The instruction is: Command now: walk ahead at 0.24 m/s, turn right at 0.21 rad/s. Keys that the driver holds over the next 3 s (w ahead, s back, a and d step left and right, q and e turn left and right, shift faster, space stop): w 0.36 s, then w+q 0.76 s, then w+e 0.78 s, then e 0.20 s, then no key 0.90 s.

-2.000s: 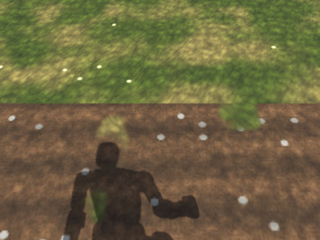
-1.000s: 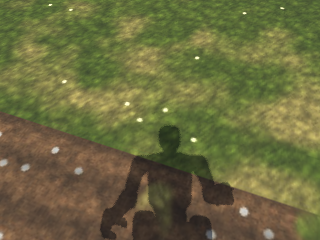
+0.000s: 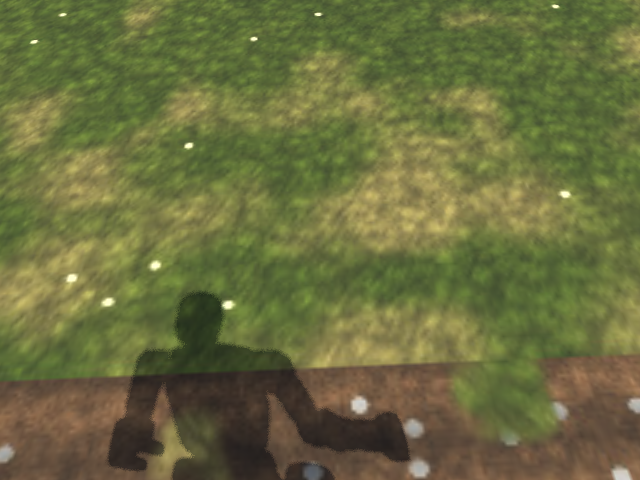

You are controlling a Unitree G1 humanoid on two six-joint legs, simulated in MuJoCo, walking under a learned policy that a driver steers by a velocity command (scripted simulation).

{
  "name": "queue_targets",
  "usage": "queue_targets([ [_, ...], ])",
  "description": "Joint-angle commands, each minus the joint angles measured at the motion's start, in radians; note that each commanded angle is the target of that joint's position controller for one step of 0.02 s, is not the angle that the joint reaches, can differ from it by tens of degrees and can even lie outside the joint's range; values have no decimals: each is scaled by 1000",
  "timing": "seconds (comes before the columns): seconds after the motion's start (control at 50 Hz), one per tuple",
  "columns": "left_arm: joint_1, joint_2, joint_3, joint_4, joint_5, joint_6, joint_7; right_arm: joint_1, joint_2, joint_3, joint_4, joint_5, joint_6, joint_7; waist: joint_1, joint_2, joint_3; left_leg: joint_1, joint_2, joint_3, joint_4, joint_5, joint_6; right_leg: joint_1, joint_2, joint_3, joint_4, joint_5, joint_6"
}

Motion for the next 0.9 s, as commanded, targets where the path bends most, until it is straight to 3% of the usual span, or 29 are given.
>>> queue_targets([
  [0.02,21,163,34,-33,-4,-10,-3,-36,-76,-7,-49,7,-52,22,-1,-142,-2,52,-10,41,-181,53,55,28,-242,315,-176,-356,-141],
  [0.04,12,150,29,-37,-4,-12,-4,6,-72,-6,-28,5,-61,24,-26,-125,-2,134,-10,47,-261,98,77,-10,-214,303,-150,-355,-124],
  [0.06,-6,123,20,-46,-2,-19,-7,71,-86,-9,-4,-1,-67,22,-54,-97,-21,251,41,2,-276,101,100,-87,-180,270,-85,-335,-96],
  [0.08,-36,65,4,-63,-1,-28,-12,181,-123,-14,24,-13,-71,18,-89,26,-49,385,183,-160,-325,27,147,-220,-100,151,146,-326,-43],
  [0.1,-48,56,5,-101,-16,-48,-15,248,-230,-37,47,-25,-69,20,-81,219,-19,451,338,-471,-429,-168,270,-444,29,-40,349,-353,5],
  [0.12,-97,137,24,-115,-23,-65,-14,228,-205,-35,41,-27,-77,22,-96,172,80,400,419,-587,-476,-291,336,-575,-37,-22,494,-363,20],
  [0.14,-80,161,34,-103,-31,-75,-22,182,-149,-20,22,-18,-82,16,-74,136,113,401,378,-521,-481,-302,312,-619,-80,0,557,-276,26],
  [0.16,-62,150,35,-87,-25,-78,-28,159,-124,-11,10,-11,-83,15,-60,137,104,416,329,-447,-485,-254,276,-632,-108,-30,578,-211,35],
  [0.18,-75,142,35,-93,-14,-82,-32,158,-117,-7,6,-6,-80,15,-63,137,100,424,308,-394,-492,-181,255,-646,-133,-50,574,-149,46],
  [0.22,-123,103,28,-107,-5,-88,-40,188,-94,3,12,-12,-76,14,-79,119,84,392,257,-274,-508,4,234,-599,-155,-90,531,-37,68],
  [0.28,-190,43,8,-135,-6,-92,-50,216,-110,3,20,-11,-67,10,-101,117,79,308,197,-135,-512,198,223,-482,-148,-152,363,85,93],
  [0.32,-238,25,-2,-153,-11,-95,-58,242,-131,2,23,-8,-62,9,-119,119,85,250,184,-87,-510,251,216,-380,-130,-177,237,144,95],
  [0.38,-279,47,-1,-178,-20,-95,-68,294,-150,-1,36,4,-58,13,-126,120,103,248,226,-104,-497,279,217,-302,-117,-175,148,159,77],
  [0.44,-206,101,20,-176,-22,-102,-71,278,-174,-8,34,11,-47,12,-49,134,80,283,263,-132,-410,456,194,-174,-96,-160,82,116,38],
  [0.46,-102,132,37,-149,-19,-102,-64,263,-175,-7,28,12,-45,11,13,122,19,263,234,-100,-295,609,171,-21,-77,-172,58,112,15],
  [0.48,58,178,62,-106,-18,-100,-52,259,-153,1,19,3,-46,12,90,101,-88,175,179,-60,-99,650,140,217,-98,-157,68,115,-13],
  [0.5,228,258,83,-83,8,-94,-37,275,-71,26,-19,-19,-51,15,138,-49,-263,-84,94,-12,246,381,90,555,-325,96,85,35,-86],
  [0.52,271,285,82,-66,15,-86,-45,378,20,51,-24,2,-67,13,87,-335,-429,-284,-25,-42,523,-240,62,686,-527,520,-87,-200,-189],
  [0.54,225,183,54,-71,14,-89,-47,313,-104,17,-19,32,-71,14,100,-228,-294,-365,24,-115,638,-222,71,568,-489,502,-148,-286,-154],
  [0.56,148,148,41,-75,4,-92,-46,242,-132,6,-45,40,-72,15,78,-189,-147,-411,68,-84,649,-132,85,433,-462,339,-163,-241,-121],
  [0.58,79,123,33,-77,6,-97,-47,212,-117,6,-46,28,-70,9,45,-122,-85,-376,106,-68,616,-49,88,311,-420,236,-189,-148,-103],
  [0.6,35,98,28,-75,10,-104,-51,211,-99,1,-42,16,-60,8,17,-121,-38,-338,131,-72,577,8,86,220,-384,143,-221,-59,-93],
  [0.64,-9,73,27,-62,17,-120,-53,238,-53,3,-37,18,-34,12,-25,-127,-12,-270,155,-69,553,65,84,127,-353,28,-278,22,-93],
  [0.7,-13,86,36,-36,17,-133,-45,187,-32,2,-72,11,-10,13,-44,-83,38,-336,160,-80,501,140,68,97,-357,-82,-322,129,-109],
  [0.76,5,107,44,-16,22,-130,-33,120,-31,4,-107,5,-12,24,-37,-55,65,-385,151,-83,350,279,53,122,-350,-176,-338,190,-111],
  [0.82,28,135,51,-5,16,-123,-23,14,-20,16,-146,-1,-19,47,-2,-32,92,-355,136,-10,176,389,57,138,-340,-270,-348,225,-96],
  [0.9,101,166,63,24,-5,-97,-18,-106,-17,26,-215,1,-21,73,41,-19,121,-392,120,45,44,352,89,283,-375,-323,-301,292,-82],
])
